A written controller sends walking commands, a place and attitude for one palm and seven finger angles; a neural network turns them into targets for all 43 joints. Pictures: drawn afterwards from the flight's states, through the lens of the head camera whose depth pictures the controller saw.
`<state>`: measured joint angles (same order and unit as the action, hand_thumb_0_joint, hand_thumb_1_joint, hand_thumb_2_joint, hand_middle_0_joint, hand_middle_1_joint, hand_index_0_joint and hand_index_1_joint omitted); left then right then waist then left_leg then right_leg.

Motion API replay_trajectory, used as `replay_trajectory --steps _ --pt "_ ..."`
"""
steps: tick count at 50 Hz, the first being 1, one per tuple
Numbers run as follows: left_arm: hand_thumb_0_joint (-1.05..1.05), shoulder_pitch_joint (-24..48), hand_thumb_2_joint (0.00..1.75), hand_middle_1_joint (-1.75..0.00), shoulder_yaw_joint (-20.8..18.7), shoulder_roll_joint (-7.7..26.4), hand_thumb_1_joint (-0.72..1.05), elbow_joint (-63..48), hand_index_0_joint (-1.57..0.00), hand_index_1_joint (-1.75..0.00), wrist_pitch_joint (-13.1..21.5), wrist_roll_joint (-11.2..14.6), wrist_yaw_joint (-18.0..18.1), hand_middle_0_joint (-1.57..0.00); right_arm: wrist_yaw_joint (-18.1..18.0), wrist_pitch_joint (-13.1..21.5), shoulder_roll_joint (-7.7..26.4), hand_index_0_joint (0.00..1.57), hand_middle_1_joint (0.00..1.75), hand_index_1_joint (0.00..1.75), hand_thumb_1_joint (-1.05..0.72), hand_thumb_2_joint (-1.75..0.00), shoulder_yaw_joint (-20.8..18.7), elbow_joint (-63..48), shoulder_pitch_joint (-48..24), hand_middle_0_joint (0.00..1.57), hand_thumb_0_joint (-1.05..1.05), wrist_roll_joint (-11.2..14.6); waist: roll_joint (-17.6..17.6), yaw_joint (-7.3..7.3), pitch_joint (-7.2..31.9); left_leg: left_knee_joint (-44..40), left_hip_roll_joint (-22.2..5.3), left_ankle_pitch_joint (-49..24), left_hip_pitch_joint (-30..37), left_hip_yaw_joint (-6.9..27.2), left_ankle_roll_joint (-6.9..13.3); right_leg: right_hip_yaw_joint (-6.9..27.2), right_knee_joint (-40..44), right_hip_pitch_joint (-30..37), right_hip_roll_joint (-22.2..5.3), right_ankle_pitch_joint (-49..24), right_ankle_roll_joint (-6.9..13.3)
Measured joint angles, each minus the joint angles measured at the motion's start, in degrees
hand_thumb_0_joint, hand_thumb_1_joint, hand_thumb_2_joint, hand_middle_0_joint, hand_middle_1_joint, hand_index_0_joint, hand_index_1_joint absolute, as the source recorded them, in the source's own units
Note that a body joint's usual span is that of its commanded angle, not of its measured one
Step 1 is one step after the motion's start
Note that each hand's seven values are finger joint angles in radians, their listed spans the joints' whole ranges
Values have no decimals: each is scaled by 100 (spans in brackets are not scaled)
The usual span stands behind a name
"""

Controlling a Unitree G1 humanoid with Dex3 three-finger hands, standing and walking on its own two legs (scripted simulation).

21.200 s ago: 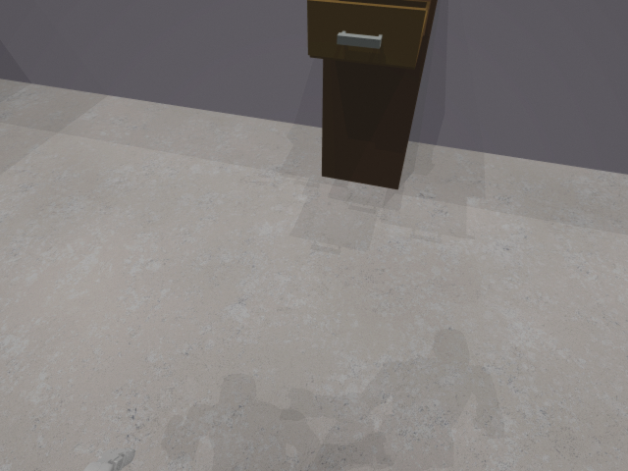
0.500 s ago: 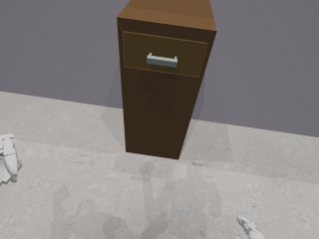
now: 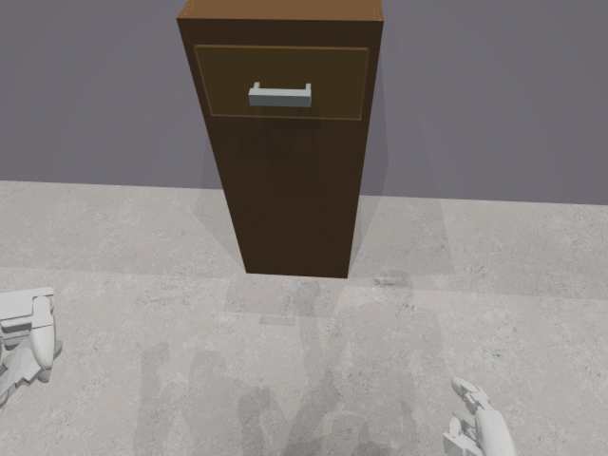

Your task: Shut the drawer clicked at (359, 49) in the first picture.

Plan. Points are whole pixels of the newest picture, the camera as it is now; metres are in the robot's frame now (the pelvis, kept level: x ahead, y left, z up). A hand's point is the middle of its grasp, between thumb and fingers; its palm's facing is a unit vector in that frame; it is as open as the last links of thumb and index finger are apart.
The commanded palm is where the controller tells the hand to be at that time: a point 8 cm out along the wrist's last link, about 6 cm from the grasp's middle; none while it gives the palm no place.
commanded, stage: stop stepping back and stand still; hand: left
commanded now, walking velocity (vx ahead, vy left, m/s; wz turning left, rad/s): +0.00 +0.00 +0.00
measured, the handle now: (281, 92) +0.79 +0.08 +0.04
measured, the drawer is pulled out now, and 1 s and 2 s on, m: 0.00 0.00 0.00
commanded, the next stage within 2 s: let the arm hang, fingers relaxed in 0.36 s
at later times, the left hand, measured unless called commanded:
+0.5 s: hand (69, 371) +0.18 +0.23 +0.13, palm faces +0.27 -0.82 -0.50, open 3.2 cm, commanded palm none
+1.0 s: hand out of the picture -0.08 +0.21 -0.17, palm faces +0.08 -0.97 -0.22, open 4.9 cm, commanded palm none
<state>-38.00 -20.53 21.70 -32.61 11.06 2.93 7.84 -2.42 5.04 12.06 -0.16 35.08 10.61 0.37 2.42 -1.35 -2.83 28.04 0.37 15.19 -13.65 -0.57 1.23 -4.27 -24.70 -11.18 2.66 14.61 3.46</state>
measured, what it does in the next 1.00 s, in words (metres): stands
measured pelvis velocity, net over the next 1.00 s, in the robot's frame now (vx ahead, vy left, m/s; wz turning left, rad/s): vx -0.04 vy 0.02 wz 0.04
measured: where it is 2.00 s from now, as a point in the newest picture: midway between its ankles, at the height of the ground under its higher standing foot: outside the picture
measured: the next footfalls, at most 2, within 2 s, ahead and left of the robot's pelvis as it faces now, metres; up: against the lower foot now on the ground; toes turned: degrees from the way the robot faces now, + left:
none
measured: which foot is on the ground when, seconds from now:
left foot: down 0.00-1.00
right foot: down 0.00-1.00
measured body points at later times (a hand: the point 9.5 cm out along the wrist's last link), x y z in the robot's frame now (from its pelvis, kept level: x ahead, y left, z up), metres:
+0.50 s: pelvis -0.02 -0.01 +0.00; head +0.00 -0.02 +0.45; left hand +0.16 +0.27 +0.15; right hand +0.15 -0.25 -0.10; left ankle -0.01 +0.11 -0.74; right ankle -0.02 -0.08 -0.74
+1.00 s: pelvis -0.04 +0.02 +0.00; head -0.01 +0.03 +0.45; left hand -0.08 +0.27 -0.15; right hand -0.04 -0.20 -0.16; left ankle -0.01 +0.11 -0.74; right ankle -0.02 -0.08 -0.74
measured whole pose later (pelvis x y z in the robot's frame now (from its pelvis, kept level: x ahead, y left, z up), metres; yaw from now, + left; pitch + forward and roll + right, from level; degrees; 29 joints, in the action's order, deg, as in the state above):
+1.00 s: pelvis -0.04 +0.02 +0.00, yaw +2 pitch -1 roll -1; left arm -19.5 -1.4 11.0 61.2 -2.0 -0.8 0.8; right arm -1.6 -1.8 9.1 0.2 58.9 18.5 -1.3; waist 0.9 0.6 -4.2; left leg 26.3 3.2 10.9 -14.7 1.4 3.2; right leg -6.0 -24.6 -11.9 -0.1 12.1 1.6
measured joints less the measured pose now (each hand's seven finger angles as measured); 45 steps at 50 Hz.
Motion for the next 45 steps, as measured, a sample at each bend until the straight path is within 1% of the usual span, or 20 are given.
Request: replay_trajectory --steps 2,4,6,8,9,12,17,20,23,24,25,27,29,31,34,37,38,39,42,45 --pt "1 -34 90 -159 99 -14 89 -119 -140 -160 55 20 -23 -140 -5 -57 40 21 30 30 -90 -90 -39 -31 -31 20 1 46 -36 -13 -5 222 -16 4 -65 33 -49 -26 -122 -1 15 93 47" --pt "1 -95 90 -159 83 26 89 -194 -140 -160 145 11 -30 -140 -36 -131 76 20 30 29 -90 -90 -67 -83 -25 20 1 71 -73 -10 26 375 -44 60 -86 74 -51 -43 -215 15 50 156 86" --pt "1 -129 90 -159 -4 76 89 -194 -140 -160 208 2 -13 -140 -81 -194 115 20 30 29 -90 -90 -102 -130 3 20 1 84 -73 -3 88 318 -92 146 -14 113 -65 -65 -281 34 101 210 114" --pt "1 -87 90 -159 -95 98 89 -75 -140 -160 246 -1 25 -141 -128 -235 130 20 30 29 -90 -90 -136 -113 20 20 1 86 -109 10 147 188 -91 178 91 121 -167 -69 -311 64 94 247 120" --pt "1 -45 90 -159 -124 82 89 14 -140 -160 246 -3 43 -141 -141 -250 139 20 30 29 -90 -90 -144 -101 27 20 1 83 -124 30 166 131 -81 125 133 113 -182 -61 -287 94 84 241 115" --pt "1 111 90 -159 -136 -36 89 278 -140 -160 206 -20 77 -141 -165 -255 184 20 30 29 -90 -90 -158 -88 30 20 1 67 -85 82 178 30 -93 46 194 100 -174 -46 -161 162 98 158 97" --pt "1 292 90 -159 95 -217 89 439 -140 -160 126 -54 58 -141 -146 -218 188 20 30 29 -91 -90 -126 -90 27 20 1 44 -47 126 63 -79 -99 -59 215 99 -145 -43 19 215 108 5 75" --pt "1 266 90 -159 209 -220 89 349 -140 -160 113 -72 33 -141 -127 -206 126 20 30 29 -90 -90 -80 -108 52 20 1 28 -87 131 -3 -156 -83 -129 226 88 -126 -33 92 222 93 -63 60" --pt "1 190 90 -159 197 -127 89 208 -140 -160 124 -75 24 -141 -118 -199 50 20 30 29 -90 -90 -38 -127 87 20 1 14 -116 120 -41 -197 -70 -173 214 75 -104 -21 153 218 80 -123 41" --pt "1 343 90 -159 289 -33 89 490 -140 -160 229 -173 -74 -141 -5 -68 85 20 30 29 -90 -90 -62 -1 89 20 1 12 -89 126 17 -73 -37 -183 60 102 -86 -50 68 102 47 -108 33" --pt "1 654 90 -159 490 48 89 1033 -140 -160 185 -267 -247 -140 123 -21 184 20 30 29 -90 -90 -88 159 65 20 1 12 -9 166 82 99 -5 -148 -106 128 -68 -86 -109 -55 10 -49 28" --pt "0 1301 90 -158 932 5 89 2430 -139 -158 -250 -397 -534 -139 273 -129 382 20 30 29 -90 -90 -123 485 -54 20 1 -20 190 183 177 412 51 18 -342 151 -18 -125 -509 -322 -58 122 -1" --pt "0 1793 90 -156 1256 -211 90 3892 -136 -156 -745 -469 -676 -136 313 -291 465 20 30 29 -90 -90 -137 720 -132 20 1 -78 280 117 229 689 127 128 -522 135 44 -124 -869 -529 -146 290 -42" --pt "0 2101 90 -151 1472 -451 90 5127 -132 -152 -1117 -512 -733 -132 311 -407 427 20 30 29 -90 -90 -123 873 -111 20 1 -130 214 27 196 852 188 183 -597 112 79 -110 -1114 -637 -218 399 -80" --pt "1 2288 90 -143 1722 -778 91 6448 -123 -143 -1413 -505 -747 -123 275 -522 227 20 30 29 -91 -90 -46 1093 62 20 1 -194 -103 -64 54 879 251 172 -571 96 112 -99 -1247 -652 -288 450 -107" --pt "1 2317 90 -133 1936 -1075 91 7379 -113 -133 -1502 -474 -726 -113 233 -591 23 20 30 29 -91 -90 73 1398 302 20 1 -231 -397 -46 -103 704 243 61 -472 133 116 -131 -1037 -529 -272 319 -115" --pt "1 2332 90 -132 1871 -1084 91 7599 -110 -129 -1465 -528 -570 -109 215 -608 -50 20 30 29 -91 -90 101 1510 391 20 1 -232 -466 -11 -145 622 230 5 -448 166 115 -162 -912 -477 -254 248 -112" --pt "1 2343 90 -130 1830 -1034 90 7798 -106 -125 -1439 -508 -551 -105 199 -626 -112 20 30 29 -91 -90 126 1625 474 20 1 -227 -514 37 -182 530 219 -57 -418 195 108 -189 -777 -423 -238 172 -108" --pt "1 2274 90 -119 1835 -927 90 8327 -95 -113 -1369 -421 -653 -94 156 -687 -220 20 30 29 -91 -90 137 1935 655 20 1 -213 -507 144 -234 274 205 -222 -335 254 104 -240 -403 -273 -208 -38 -106" --pt "1 2115 90 -105 1870 -948 91 8793 -83 -101 -1333 -384 -704 -83 118 -719 -249 20 30 29 -91 -90 92 2159 755 20 1 -195 -366 188 -219 86 223 -325 -257 261 132 -242 -156 -166 -216 -172 -132"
